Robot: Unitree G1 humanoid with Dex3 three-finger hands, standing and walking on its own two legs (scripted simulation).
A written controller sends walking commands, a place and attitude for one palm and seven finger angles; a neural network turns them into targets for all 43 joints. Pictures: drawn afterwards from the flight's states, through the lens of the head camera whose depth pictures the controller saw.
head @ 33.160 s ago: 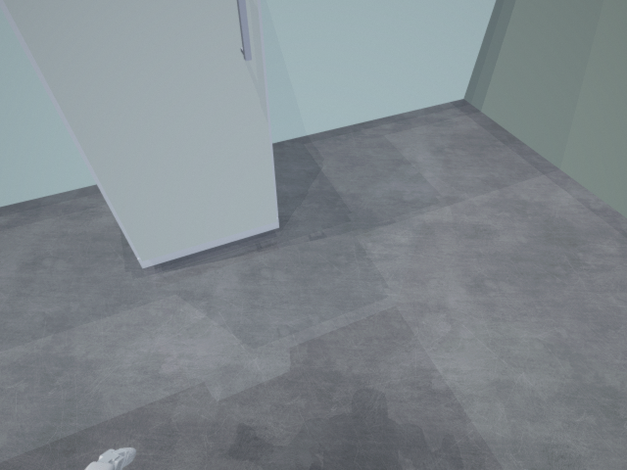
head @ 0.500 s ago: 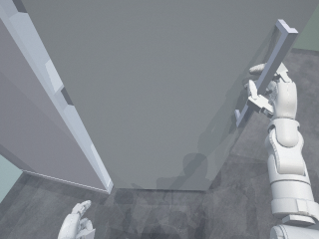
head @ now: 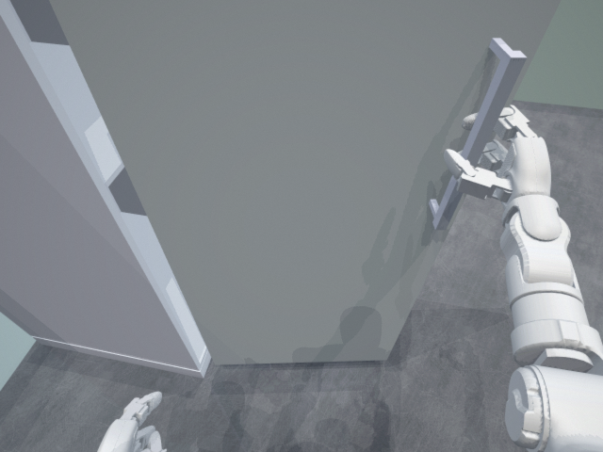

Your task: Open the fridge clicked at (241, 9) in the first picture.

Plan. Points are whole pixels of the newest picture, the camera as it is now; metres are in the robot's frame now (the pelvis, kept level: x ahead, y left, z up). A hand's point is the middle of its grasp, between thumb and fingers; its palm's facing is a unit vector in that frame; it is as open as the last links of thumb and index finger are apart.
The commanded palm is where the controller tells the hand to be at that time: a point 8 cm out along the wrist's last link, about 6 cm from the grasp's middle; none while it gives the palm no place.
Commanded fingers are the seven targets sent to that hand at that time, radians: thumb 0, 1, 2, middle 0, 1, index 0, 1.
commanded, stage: loosen the grip on the handle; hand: right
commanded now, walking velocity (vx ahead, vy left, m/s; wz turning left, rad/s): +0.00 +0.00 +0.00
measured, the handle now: (464, 149) +0.49 -0.17 +0.17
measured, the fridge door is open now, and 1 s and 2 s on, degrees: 77 75 75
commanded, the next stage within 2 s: slip the hand off the handle in 0.40 s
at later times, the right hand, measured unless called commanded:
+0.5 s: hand (462, 179) +0.45 -0.16 +0.15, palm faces +0.07 +0.98 -0.18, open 14.5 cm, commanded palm +0.43 -0.21 +0.15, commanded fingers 0.00 0.55 -0.20 0.25 1.15 0.25 1.15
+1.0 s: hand (510, 186) +0.45 -0.23 +0.15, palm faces +0.08 +0.98 -0.19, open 14.7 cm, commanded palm +0.42 -0.27 +0.15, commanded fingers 0.00 0.55 -0.20 0.25 1.15 0.25 1.15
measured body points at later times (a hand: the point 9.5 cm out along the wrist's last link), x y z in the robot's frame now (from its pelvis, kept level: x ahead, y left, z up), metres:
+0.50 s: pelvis +0.02 +0.01 -0.01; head +0.05 +0.02 +0.44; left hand +0.09 +0.28 -0.12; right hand +0.44 -0.21 +0.16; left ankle +0.05 +0.12 -0.73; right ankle +0.04 -0.12 -0.73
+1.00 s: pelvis +0.05 -0.02 -0.01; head +0.08 -0.02 +0.44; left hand +0.17 +0.23 -0.11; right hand +0.44 -0.28 +0.16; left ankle +0.05 +0.12 -0.73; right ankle +0.04 -0.12 -0.73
